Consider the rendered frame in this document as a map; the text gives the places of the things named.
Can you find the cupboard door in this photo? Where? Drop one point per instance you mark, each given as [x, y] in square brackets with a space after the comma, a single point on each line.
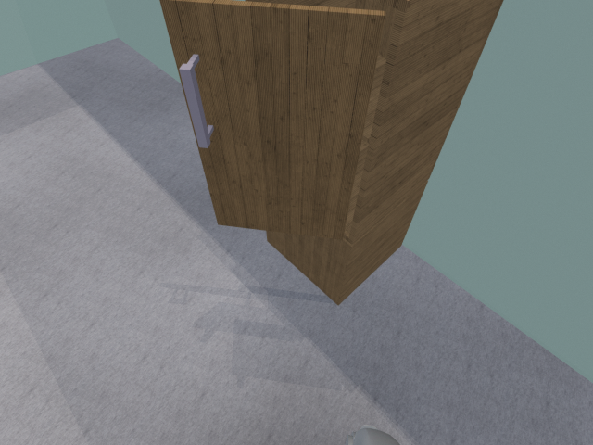
[287, 90]

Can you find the handle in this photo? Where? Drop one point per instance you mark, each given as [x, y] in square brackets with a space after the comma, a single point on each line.
[188, 75]

